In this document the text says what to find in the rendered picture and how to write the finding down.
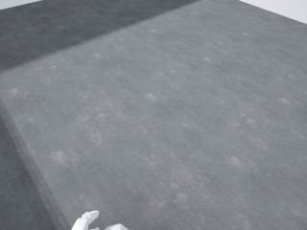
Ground robot left hand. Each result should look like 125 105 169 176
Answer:
71 210 100 230

